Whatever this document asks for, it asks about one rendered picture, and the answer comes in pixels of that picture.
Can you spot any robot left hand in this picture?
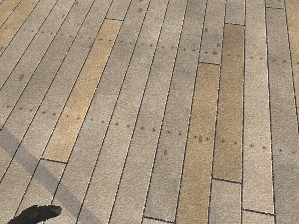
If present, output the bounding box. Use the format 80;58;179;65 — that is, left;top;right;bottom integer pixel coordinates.
7;204;62;224

